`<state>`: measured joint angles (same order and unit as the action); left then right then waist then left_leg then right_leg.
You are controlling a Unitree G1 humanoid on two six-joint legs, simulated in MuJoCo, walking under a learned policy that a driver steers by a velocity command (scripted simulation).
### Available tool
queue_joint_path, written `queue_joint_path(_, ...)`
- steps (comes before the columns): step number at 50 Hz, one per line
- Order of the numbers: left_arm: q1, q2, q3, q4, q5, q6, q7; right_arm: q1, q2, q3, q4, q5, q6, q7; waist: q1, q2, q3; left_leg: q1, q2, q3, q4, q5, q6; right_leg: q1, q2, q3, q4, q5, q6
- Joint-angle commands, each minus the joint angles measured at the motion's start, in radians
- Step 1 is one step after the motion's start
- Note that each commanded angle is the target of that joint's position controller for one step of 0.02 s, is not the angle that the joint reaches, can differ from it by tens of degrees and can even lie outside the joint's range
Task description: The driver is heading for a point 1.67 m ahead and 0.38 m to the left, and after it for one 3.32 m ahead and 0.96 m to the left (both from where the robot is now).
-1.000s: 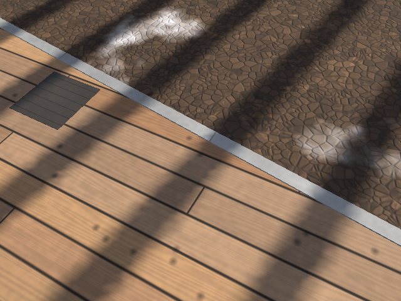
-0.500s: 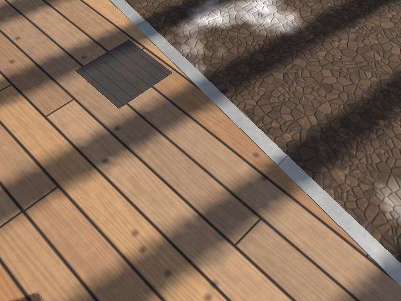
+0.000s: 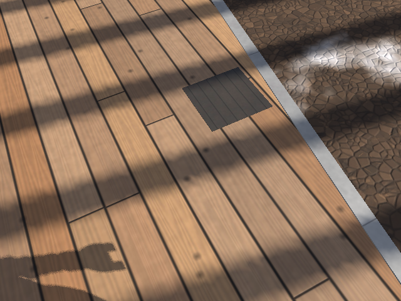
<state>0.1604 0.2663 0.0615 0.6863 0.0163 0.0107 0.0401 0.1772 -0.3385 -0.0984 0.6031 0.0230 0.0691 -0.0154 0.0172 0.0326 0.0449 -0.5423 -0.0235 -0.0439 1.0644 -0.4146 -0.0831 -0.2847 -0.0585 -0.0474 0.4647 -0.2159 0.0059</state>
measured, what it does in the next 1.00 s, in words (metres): steps on the spot, turning left: left foot, then right foot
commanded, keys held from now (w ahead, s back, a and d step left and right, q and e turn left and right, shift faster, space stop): q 0.62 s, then no key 0.04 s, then w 0.34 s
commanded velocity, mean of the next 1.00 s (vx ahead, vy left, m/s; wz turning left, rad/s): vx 0.08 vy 0.00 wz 0.48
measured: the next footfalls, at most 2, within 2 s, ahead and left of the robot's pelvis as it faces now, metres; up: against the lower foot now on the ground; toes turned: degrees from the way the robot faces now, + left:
left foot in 0.16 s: +0.04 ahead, +0.14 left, +0.00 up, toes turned +7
right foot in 0.64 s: +0.09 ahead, -0.06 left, +0.00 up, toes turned +27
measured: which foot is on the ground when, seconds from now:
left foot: up 0.00-0.14, down 0.16-0.64, up 0.66-1.00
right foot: down 0.00-0.16, up 0.18-0.62, down 0.64-1.00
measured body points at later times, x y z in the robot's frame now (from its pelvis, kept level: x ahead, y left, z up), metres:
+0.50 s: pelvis +0.00 +0.04 +0.00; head +0.03 +0.08 +0.45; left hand +0.09 +0.36 -0.10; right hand +0.24 -0.18 -0.07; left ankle +0.00 +0.14 -0.74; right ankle +0.06 -0.10 -0.70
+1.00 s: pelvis +0.04 +0.07 +0.00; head +0.05 +0.07 +0.45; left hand -0.05 +0.34 -0.11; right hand +0.31 -0.08 -0.09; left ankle -0.01 +0.18 -0.73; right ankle +0.06 -0.08 -0.74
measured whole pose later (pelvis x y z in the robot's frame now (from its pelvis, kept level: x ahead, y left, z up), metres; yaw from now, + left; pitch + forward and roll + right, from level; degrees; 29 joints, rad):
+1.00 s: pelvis +0.04 +0.07 +0.00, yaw +27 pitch +2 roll +0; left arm 0.36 0.29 0.06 0.75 -0.03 -0.02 0.00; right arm 0.19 -0.28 -0.05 0.66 0.02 -0.03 0.02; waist 0.06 -0.01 -0.02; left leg -0.31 0.01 0.00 0.53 -0.28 0.00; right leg -0.15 -0.04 0.02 0.41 -0.29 0.01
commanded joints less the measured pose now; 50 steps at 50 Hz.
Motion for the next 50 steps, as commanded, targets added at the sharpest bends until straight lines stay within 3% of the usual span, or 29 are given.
queue_joint_path(1,-0.017,0.197,0.06,-0.057,-0.006,0.001,0.005,-0.067,-0.027,0.002,-0.109,-0.003,-0.016,0.013,0.027,-0.238,-0.141,0.02,0.037,0.048,-0.163,0.014,0.001,0.18,-0.226,0.117,-0.114,0.4,-0.21)
queue_joint_path(5,-0.02,0.222,0.071,-0.045,-0.031,-0.004,-0.009,-0.039,-0.055,-0.013,-0.106,-0.001,-0.01,0.031,0.017,-0.252,-0.139,0.147,0.03,0.096,-0.374,0.068,0.047,0.163,-0.259,0.095,-0.087,0.328,-0.19)
queue_joint_path(7,-0.027,0.208,0.068,-0.035,-0.048,-0.005,-0.011,0.03,-0.056,-0.025,-0.078,-0.003,-0.009,0.034,-0.025,-0.22,-0.141,0.292,-0.005,0.126,-0.579,0.209,0.1,0.109,-0.235,0.045,-0.001,0.25,-0.129)
queue_joint_path(8,0.027,0.17,0.059,-0.012,-0.04,-0.008,-0.016,0.07,-0.086,-0.039,-0.068,-0.004,-0.011,0.025,-0.032,-0.132,-0.147,0.428,0.011,0.063,-0.661,0.334,0.137,0.009,-0.196,-0.018,0.109,0.142,-0.06)
queue_joint_path(9,0.034,0.099,0.035,-0.044,0.012,-0.01,-0.024,0.105,-0.208,-0.067,-0.084,-0.009,-0.018,0.008,-0.012,0.188,-0.159,0.607,0.274,-0.298,-0.686,0.696,0.237,-0.262,-0.073,-0.118,0.432,-0.274,0.044)
queue_joint_path(10,-0.072,0.111,0.035,-0.097,0.01,-0.015,-0.014,0.097,-0.24,-0.064,-0.099,-0.047,-0.038,0.015,-0.059,0.277,-0.176,0.534,0.417,-0.498,-0.702,0.768,0.44,-0.421,0.036,0.015,0.644,-0.477,0.073)
queue_joint_path(11,-0.112,0.158,0.049,-0.097,-0.009,-0.016,-0.008,0.094,-0.193,-0.051,-0.091,-0.053,-0.059,0.021,-0.084,0.168,-0.178,0.514,0.376,-0.437,-0.718,0.692,0.441,-0.428,0.018,0.089,0.738,-0.434,0.065)
queue_joint_path(12,-0.105,0.166,0.054,-0.088,-0.016,-0.013,-0.005,0.052,-0.162,-0.039,-0.079,-0.041,-0.069,0.016,-0.052,0.133,-0.144,0.483,0.319,-0.356,-0.71,0.635,0.383,-0.429,0.006,0.107,0.741,-0.348,0.053)
queue_joint_path(13,-0.084,0.164,0.058,-0.066,-0.009,-0.011,0.003,0.009,-0.135,-0.032,-0.08,-0.022,-0.069,0.01,-0.032,0.086,-0.136,0.468,0.268,-0.309,-0.703,0.578,0.332,-0.424,-0.003,0.114,0.712,-0.277,0.054)
queue_joint_path(14,-0.07,0.169,0.062,-0.064,-0.003,-0.008,0.007,-0.027,-0.12,-0.023,-0.083,-0.009,-0.064,0.004,-0.015,0.097,-0.128,0.439,0.245,-0.286,-0.702,0.586,0.313,-0.402,0.0,0.114,0.692,-0.226,0.061)
queue_joint_path(17,-0.038,0.139,0.055,-0.053,-0.009,-0.01,-0.004,-0.034,-0.113,-0.016,-0.081,-0.02,-0.056,-0.01,-0.001,0.103,-0.16,0.407,0.207,-0.267,-0.702,0.602,0.316,-0.33,0.038,0.101,0.657,-0.146,0.076)
queue_joint_path(21,-0.081,0.108,0.041,-0.068,-0.011,-0.013,-0.01,-0.02,-0.132,-0.024,-0.072,-0.016,-0.049,-0.019,-0.024,0.107,-0.151,0.409,0.193,-0.321,-0.694,0.477,0.315,-0.287,0.06,0.116,0.446,-0.135,0.082)
queue_joint_path(28,-0.074,0.118,0.044,-0.082,-0.024,-0.034,-0.034,-0.046,-0.146,-0.029,-0.075,-0.009,-0.034,-0.002,-0.033,0.132,-0.14,0.362,0.173,-0.473,-0.657,0.441,0.31,-0.127,0.104,0.13,0.197,-0.171,0.05)
queue_joint_path(30,-0.026,0.115,0.048,-0.07,-0.023,-0.042,-0.041,-0.075,-0.139,-0.026,-0.079,0.003,-0.028,-0.005,0.004,0.127,-0.146,0.344,0.137,-0.481,-0.618,0.449,0.274,-0.021,0.108,0.116,0.016,-0.066,0.029)
queue_joint_path(31,0.007,0.128,0.055,-0.059,-0.017,-0.044,-0.04,-0.077,-0.125,-0.022,-0.082,0.008,-0.026,-0.009,0.019,0.106,-0.153,0.292,0.103,-0.46,-0.584,0.379,0.234,0.078,0.074,0.122,-0.081,0.052,0.009)
queue_joint_path(32,0.037,0.188,0.066,-0.063,0.001,-0.041,-0.035,-0.036,-0.074,-0.008,-0.082,-0.004,-0.027,-0.012,0.001,-0.031,-0.189,0.188,0.034,-0.362,-0.436,0.154,0.172,0.199,-0.107,0.265,-0.114,0.149,-0.056)
queue_joint_path(33,0.008,0.257,0.076,-0.063,0.027,-0.032,-0.035,-0.014,-0.07,-0.009,-0.097,0.0,-0.036,-0.015,-0.044,-0.308,-0.12,-0.017,-0.139,-0.151,-0.253,-0.184,0.107,0.194,-0.288,0.508,-0.163,0.335,-0.224)
queue_joint_path(34,0.009,0.208,0.067,-0.077,0.026,-0.039,-0.031,-0.001,-0.147,-0.031,-0.082,-0.022,-0.048,-0.016,-0.021,-0.266,-0.134,-0.042,-0.073,-0.141,-0.013,-0.231,0.06,0.151,-0.368,0.592,-0.189,0.22,-0.32)
queue_joint_path(35,-0.017,0.164,0.052,-0.084,0.012,-0.041,-0.024,0.005,-0.167,-0.041,-0.062,-0.014,-0.049,-0.011,-0.028,-0.196,-0.111,-0.066,-0.046,-0.14,0.059,-0.141,0.052,0.138,-0.309,0.517,-0.2,0.022,-0.288)
queue_joint_path(36,-0.031,0.143,0.045,-0.08,-0.005,-0.04,-0.02,0.013,-0.141,-0.036,-0.041,-0.015,-0.045,-0.009,-0.033,-0.166,-0.083,-0.09,-0.032,-0.124,0.07,-0.067,0.041,0.143,-0.231,0.445,-0.216,-0.182,-0.229)
queue_joint_path(37,-0.019,0.139,0.042,-0.071,-0.022,-0.042,-0.015,0.011,-0.112,-0.027,-0.037,-0.019,-0.043,-0.007,-0.021,-0.181,-0.061,-0.142,-0.029,-0.117,0.076,-0.009,0.032,0.176,-0.197,0.427,-0.232,-0.277,-0.201)
queue_joint_path(39,0.04,0.138,0.036,-0.053,-0.019,-0.045,-0.012,-0.014,-0.06,-0.007,-0.035,-0.012,-0.055,0.005,0.009,-0.179,-0.036,-0.151,-0.024,-0.073,0.033,0.049,0.025,0.189,-0.166,0.372,-0.266,-0.288,-0.192)
queue_joint_path(44,0.103,0.185,0.048,-0.032,-0.027,-0.054,-0.019,-0.101,-0.003,0.026,-0.05,-0.011,-0.1,0.021,0.052,-0.209,-0.024,0.016,0.03,0.043,-0.3,0.072,0.039,0.149,-0.154,0.277,-0.287,-0.172,-0.193)
queue_joint_path(46,0.13,0.207,0.053,-0.02,-0.035,-0.055,-0.028,-0.093,-0.012,0.026,-0.042,-0.005,-0.112,0.029,0.052,-0.216,-0.015,0.119,0.018,0.068,-0.405,0.047,0.055,0.097,-0.164,0.263,-0.278,-0.163,-0.203)
queue_joint_path(48,0.133,0.217,0.052,-0.012,-0.049,-0.05,-0.038,-0.042,-0.025,0.022,-0.021,0.003,-0.122,0.035,0.018,-0.198,-0.012,0.245,0.007,0.087,-0.543,0.133,0.084,0.04,-0.174,0.263,-0.25,-0.183,-0.204)
queue_joint_path(50,0.137,0.176,0.034,-0.004,-0.048,-0.05,-0.045,0.074,-0.039,0.011,0.028,0.008,-0.124,0.032,-0.044,-0.156,-0.041,0.471,-0.009,0.091,-0.645,0.2,0.115,-0.067,-0.148,0.233,-0.161,-0.17,-0.167)
Velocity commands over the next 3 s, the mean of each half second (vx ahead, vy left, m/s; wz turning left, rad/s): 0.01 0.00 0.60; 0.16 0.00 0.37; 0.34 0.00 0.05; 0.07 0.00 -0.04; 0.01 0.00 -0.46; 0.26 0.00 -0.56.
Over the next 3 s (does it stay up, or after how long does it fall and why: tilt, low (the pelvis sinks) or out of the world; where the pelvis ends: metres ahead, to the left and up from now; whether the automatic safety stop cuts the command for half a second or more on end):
stays up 0.39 0.20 -0.01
